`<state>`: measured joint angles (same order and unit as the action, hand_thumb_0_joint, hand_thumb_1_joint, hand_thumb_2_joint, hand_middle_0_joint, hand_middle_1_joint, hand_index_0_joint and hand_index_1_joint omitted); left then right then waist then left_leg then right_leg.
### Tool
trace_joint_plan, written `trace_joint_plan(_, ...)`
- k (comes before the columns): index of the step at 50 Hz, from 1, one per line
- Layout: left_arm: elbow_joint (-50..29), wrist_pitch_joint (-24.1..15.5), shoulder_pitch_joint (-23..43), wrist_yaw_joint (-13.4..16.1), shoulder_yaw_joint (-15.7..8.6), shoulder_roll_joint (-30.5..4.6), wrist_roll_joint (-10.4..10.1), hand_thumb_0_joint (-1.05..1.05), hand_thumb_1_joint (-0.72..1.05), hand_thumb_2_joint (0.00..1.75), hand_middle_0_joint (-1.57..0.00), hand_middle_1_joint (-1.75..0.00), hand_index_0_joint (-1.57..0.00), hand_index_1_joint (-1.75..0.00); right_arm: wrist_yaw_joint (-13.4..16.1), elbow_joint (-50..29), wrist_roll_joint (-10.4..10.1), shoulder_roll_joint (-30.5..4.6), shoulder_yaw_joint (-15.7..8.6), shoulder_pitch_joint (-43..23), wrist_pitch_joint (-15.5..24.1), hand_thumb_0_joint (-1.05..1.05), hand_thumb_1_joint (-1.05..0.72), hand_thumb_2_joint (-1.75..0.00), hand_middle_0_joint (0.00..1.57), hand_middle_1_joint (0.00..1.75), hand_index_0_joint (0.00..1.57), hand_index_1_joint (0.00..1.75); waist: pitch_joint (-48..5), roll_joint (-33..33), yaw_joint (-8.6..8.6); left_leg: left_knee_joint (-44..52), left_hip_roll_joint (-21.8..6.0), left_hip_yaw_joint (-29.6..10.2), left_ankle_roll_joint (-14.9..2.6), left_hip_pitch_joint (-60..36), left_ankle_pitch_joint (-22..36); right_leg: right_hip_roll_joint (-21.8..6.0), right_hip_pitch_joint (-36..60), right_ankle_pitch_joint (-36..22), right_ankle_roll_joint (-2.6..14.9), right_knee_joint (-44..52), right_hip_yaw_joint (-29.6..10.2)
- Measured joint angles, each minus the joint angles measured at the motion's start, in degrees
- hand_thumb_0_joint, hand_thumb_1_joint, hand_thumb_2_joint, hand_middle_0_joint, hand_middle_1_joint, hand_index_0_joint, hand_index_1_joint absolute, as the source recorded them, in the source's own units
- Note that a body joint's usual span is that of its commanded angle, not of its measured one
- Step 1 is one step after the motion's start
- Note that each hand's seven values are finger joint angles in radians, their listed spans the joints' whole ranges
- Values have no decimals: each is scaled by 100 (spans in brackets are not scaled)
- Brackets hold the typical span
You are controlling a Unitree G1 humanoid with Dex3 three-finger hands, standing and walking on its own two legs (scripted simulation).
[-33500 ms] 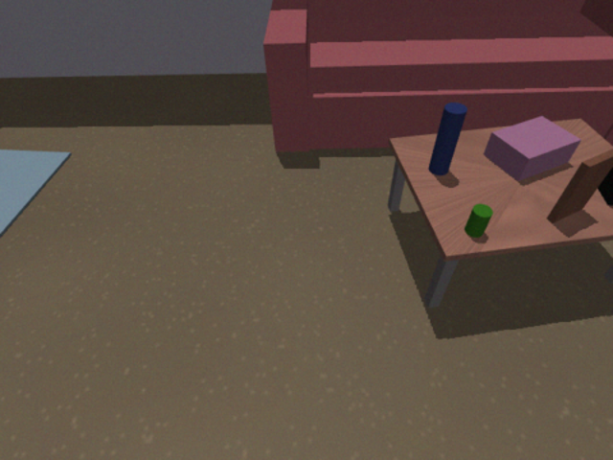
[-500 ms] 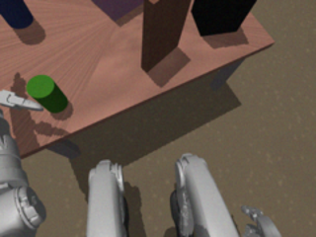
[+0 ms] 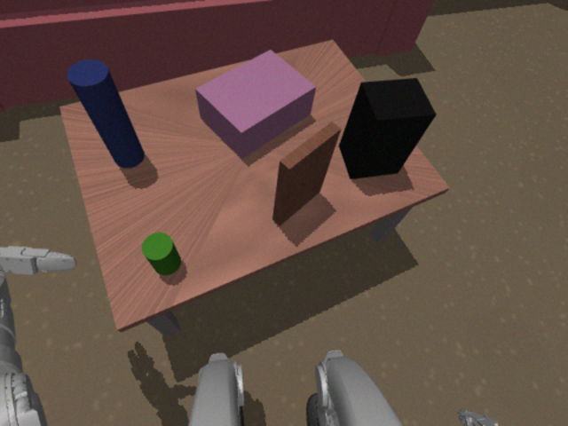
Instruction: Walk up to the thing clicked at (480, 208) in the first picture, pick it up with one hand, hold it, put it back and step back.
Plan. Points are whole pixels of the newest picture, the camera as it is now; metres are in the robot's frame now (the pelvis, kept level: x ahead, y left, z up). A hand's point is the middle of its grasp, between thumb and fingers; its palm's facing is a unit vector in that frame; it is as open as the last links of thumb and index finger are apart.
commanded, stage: home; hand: left
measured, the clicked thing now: (162, 254) +0.45 +0.22 -0.23
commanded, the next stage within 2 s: none
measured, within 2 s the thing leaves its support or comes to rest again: neither
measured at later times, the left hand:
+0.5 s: hand (102, 342) +0.25 +0.22 +0.02, palm faces +0.15 -0.94 -0.30, open 17.3 cm
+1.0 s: hand (141, 387) +0.20 +0.17 +0.03, palm faces +0.14 -0.96 -0.26, open 17.5 cm
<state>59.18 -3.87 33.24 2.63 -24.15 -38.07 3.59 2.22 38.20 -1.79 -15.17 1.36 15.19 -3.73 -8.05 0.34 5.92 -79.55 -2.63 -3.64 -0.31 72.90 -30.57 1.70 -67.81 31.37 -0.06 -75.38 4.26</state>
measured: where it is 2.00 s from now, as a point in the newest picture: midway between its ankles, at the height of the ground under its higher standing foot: outside the picture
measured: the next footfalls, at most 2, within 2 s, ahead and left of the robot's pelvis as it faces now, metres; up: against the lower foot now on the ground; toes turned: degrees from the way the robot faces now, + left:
none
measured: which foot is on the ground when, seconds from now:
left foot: down 0.00-1.00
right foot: down 0.00-1.00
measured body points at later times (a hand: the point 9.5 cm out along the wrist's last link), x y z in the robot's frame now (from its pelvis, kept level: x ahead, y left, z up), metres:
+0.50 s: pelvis +0.05 +0.01 +0.09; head +0.07 +0.02 +0.54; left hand +0.24 +0.26 +0.04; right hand +0.20 -0.22 +0.01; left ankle +0.06 +0.11 -0.60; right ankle +0.04 -0.13 -0.60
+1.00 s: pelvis +0.04 -0.01 +0.09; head +0.06 -0.01 +0.54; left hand +0.19 +0.22 +0.05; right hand +0.21 -0.25 +0.01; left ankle +0.06 +0.11 -0.60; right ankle +0.04 -0.13 -0.60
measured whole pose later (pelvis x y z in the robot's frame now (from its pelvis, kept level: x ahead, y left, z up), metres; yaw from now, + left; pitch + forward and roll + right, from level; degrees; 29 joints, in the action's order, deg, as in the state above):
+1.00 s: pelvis +0.04 -0.01 +0.09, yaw +2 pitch +6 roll -1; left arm 6.3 10.7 -24.7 7.6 1.5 -11.2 -1.2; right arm 8.2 30.2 -1.6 -12.4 1.6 15.4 3.6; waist -5.5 1.5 1.3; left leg -51.6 -1.6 -1.3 0.6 33.7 -24.5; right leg 0.7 -30.2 26.2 0.6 -49.8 2.4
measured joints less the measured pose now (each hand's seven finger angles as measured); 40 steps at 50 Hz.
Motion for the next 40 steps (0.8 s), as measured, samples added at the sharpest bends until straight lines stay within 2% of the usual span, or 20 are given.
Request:
trace_joint_plan(3, -52, 158, -340, 105, 265, 228, -35, -1, -56, 4, -5, -5, -5, -4, -5, -6, -24, -60, -65, 131, -12, 1, -90, -90, 20, 30, 21, 31, 31, 49, -60, 450, 2, 49, -23, -533, 96, -1, 538, -131, -31, 491, -43)
trace_joint_plan(7, -363, 356, -994, 190, 712, 782, -135, -1, -56, 4, -5, -5, -5, -5, 22, -52, -87, -82, -93, 232, 32, 1, -90, -90, 20, 30, 21, 31, 101, 80, -131, 1060, 25, 153, -60, -1261, 240, -28, 1246, -304, -70, 1112, -136)
trace_joint_plan(11, -1248, 582, -1928, 328, 1046, 1444, -256, -1, -55, 6, -5, -5, -5, -5, 124, -183, -149, 15, -81, 267, 45, 1, -90, -90, 20, 30, 21, 31, 131, 53, -170, 1638, 42, 249, -81, -1996, 364, -47, 1951, -454, -101, 1685, -222)
trace_joint_plan(14, -1906, 706, -2616, 452, 1299, 1813, -329, -1, -53, 7, -5, -5, -6, -5, 234, -298, -170, 133, -32, 253, 102, 1, -90, -90, 20, 30, 21, 31, 144, 10, -194, 2033, 55, 297, -88, -2547, 446, -60, 2485, -545, -106, 2073, -264)
trace_joint_plan(21, -3183, 925, -3833, 616, 1843, 2169, -455, -1, -52, 7, -6, -5, -6, -5, 403, -572, -128, 316, 64, 46, 253, 1, -90, -90, 20, 30, 21, 31, 157, 19, -326, 2548, 95, 339, -75, -3381, 541, -99, 3289, -621, -89, 2540, -297)
trace_joint_plan(28, -4570, 1153, -5278, 534, 2529, 2568, -554, -1, -51, 8, -6, -6, -6, -6, 400, -801, -123, 338, 70, -212, 402, 1, -90, -90, 20, 30, 21, 31, 137, 198, -489, 2803, 142, 362, -64, -3845, 575, -146, 3719, -609, -88, 2718, -313)
trace_joint_plan(32, -4960, 1271, -5744, 481, 2667, 2662, -564, -1, -51, 8, -6, -6, -6, -6, 457, -895, -100, 368, 97, -306, 457, 1, -90, -90, 20, 30, 21, 31, 214, 150, -580, 2844, 156, 309, -29, -3941, 600, -157, 3810, -581, -56, 2701, -260)
trace_joint_plan(36, -5166, 1373, -5806, 485, 2618, 2622, -548, -1, -52, 7, -6, -6, -6, -6, 551, -931, -41, 375, 122, -338, 562, 1, -90, -90, 20, 30, 21, 31, 338, 51, -633, 2846, 160, 230, 24, -3945, 638, -156, 3820, -566, -3, 2657, -182)
trace_joint_plan(40, -5276, 1427, -5704, 526, 2537, 2587, -513, -1, -53, 7, -5, -5, -6, -5, 612, -906, 11, 351, 105, -300, 670, 1, -90, -90, 20, 30, 21, 31, 398, 42, -607, 2837, 150, 185, 66, -3943, 657, -144, 3822, -562, 38, 2629, -138)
